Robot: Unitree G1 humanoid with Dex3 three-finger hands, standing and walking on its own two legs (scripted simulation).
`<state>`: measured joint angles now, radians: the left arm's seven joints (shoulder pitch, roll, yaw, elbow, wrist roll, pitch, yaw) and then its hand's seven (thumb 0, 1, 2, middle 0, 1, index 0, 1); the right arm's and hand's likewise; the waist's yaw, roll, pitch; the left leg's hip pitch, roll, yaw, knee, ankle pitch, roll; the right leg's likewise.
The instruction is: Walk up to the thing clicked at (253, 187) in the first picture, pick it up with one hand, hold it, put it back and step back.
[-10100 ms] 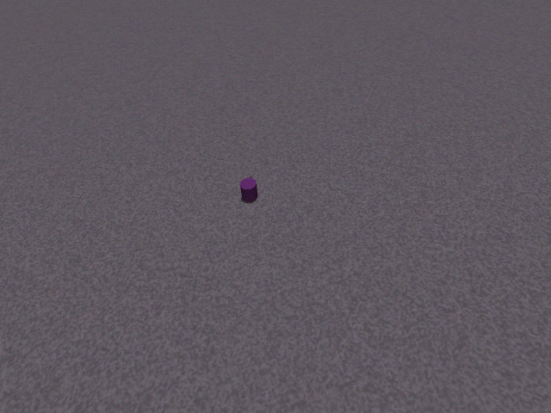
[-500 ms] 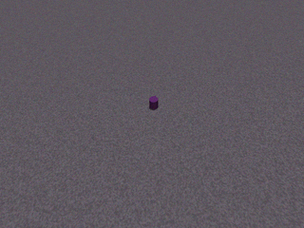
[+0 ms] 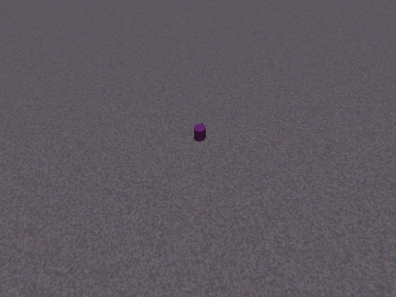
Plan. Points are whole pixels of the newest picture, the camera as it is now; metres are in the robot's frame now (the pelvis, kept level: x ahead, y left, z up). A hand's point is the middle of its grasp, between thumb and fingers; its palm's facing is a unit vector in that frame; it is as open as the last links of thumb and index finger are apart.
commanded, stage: stand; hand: left
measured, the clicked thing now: (200, 130) +1.32 +0.02 -0.74
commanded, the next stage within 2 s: walk up in 0.52 s
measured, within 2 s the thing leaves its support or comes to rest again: neither
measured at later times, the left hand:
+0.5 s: hand out of the picture +0.08 +0.25 -0.16, palm faces -0.04 -0.93 -0.35, open 7.4 cm
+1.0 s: hand (104, 240) +0.30 +0.28 -0.13, palm faces -0.29 -0.77 -0.57, open 7.4 cm
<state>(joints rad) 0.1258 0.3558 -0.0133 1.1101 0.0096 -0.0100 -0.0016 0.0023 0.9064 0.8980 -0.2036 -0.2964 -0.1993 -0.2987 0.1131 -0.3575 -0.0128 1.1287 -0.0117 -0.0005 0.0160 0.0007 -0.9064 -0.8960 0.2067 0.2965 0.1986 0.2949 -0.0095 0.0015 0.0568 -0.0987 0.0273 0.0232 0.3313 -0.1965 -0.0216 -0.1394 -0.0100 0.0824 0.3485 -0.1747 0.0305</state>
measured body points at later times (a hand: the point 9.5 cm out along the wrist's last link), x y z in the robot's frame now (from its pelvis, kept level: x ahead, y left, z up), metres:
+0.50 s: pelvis +0.01 +0.00 +0.00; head +0.02 +0.00 +0.45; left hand +0.08 +0.30 -0.13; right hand +0.08 -0.30 -0.13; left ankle -0.01 +0.13 -0.75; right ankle +0.01 -0.14 -0.75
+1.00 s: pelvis +0.13 +0.00 -0.04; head +0.11 -0.05 +0.41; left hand +0.31 +0.31 -0.09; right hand +0.08 -0.34 -0.17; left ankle +0.11 +0.12 -0.69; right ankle +0.12 -0.14 -0.75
